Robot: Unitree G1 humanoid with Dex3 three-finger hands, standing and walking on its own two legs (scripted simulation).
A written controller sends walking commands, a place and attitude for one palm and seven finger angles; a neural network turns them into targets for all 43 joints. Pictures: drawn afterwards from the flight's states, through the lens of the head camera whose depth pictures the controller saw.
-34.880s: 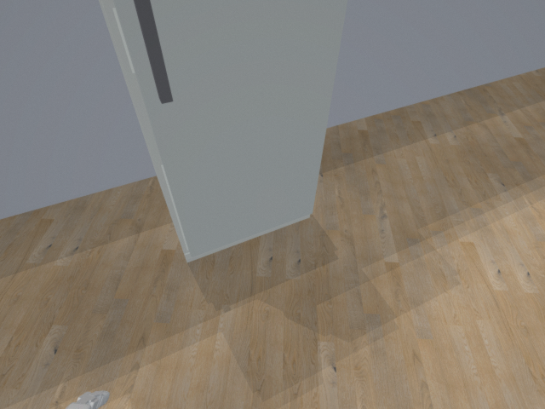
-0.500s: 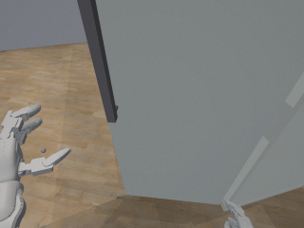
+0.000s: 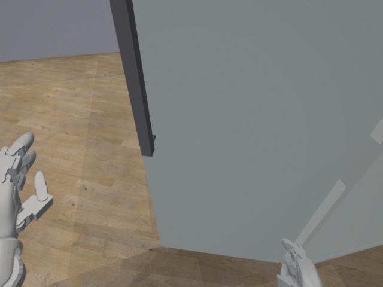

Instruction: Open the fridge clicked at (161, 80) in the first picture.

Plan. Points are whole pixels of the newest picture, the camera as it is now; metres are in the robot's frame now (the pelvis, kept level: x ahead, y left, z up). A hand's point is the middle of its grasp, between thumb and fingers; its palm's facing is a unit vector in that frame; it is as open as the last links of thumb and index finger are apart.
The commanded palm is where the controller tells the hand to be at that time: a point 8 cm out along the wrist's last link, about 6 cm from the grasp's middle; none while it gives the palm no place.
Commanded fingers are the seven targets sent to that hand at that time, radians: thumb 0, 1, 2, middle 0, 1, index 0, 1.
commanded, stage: draw the hand back to the body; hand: left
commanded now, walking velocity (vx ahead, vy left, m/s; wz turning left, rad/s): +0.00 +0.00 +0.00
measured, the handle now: (140, 85) +0.44 +0.19 +0.23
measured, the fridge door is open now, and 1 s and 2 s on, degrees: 69 69 69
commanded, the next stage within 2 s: step back with the hand held close in 0.14 s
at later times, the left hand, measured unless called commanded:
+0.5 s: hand (59, 197) +0.19 +0.26 +0.15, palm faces +0.39 -0.81 -0.44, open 7.4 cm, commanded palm +0.13 +0.30 +0.17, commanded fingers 0.00 0.90 0.90 -0.20 -0.30 -0.20 -0.30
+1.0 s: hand out of the picture +0.09 +0.30 +0.15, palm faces +0.48 -0.78 -0.41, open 7.4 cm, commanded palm +0.03 +0.34 +0.17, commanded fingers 0.00 0.90 0.90 -0.20 -0.30 -0.20 -0.30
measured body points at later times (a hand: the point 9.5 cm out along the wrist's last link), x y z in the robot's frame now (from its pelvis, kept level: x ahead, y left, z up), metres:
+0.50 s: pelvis -0.01 +0.00 +0.00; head +0.00 +0.00 +0.45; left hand +0.17 +0.30 +0.17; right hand +0.18 -0.24 -0.08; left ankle +0.03 +0.11 -0.74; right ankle -0.02 -0.13 -0.74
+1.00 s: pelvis -0.10 +0.03 -0.02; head -0.09 +0.06 +0.43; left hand +0.05 +0.34 +0.17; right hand +0.08 -0.20 -0.09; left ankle +0.02 +0.11 -0.74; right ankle -0.02 -0.13 -0.74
